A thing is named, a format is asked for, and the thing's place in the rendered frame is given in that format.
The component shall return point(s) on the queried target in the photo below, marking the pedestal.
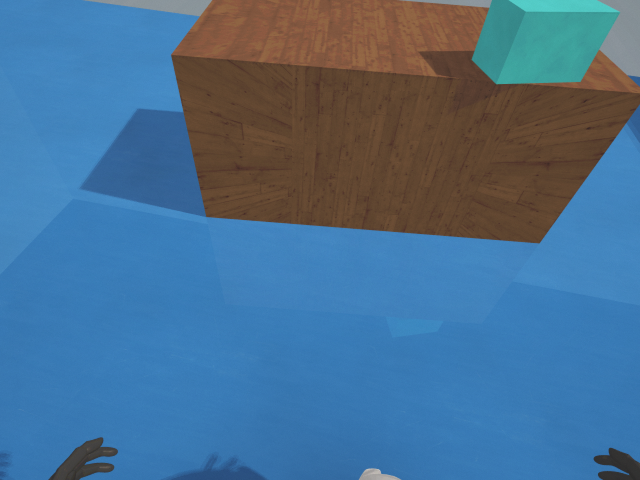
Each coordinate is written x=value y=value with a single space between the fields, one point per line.
x=371 y=114

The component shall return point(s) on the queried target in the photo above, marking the robot left hand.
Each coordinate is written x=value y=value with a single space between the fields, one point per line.
x=73 y=467

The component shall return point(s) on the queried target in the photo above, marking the robot right hand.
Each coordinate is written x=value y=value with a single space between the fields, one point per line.
x=621 y=461

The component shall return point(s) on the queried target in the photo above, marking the carton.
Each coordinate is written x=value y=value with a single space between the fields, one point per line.
x=541 y=41

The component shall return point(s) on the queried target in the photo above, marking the right robot shin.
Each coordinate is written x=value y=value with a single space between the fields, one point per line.
x=370 y=471

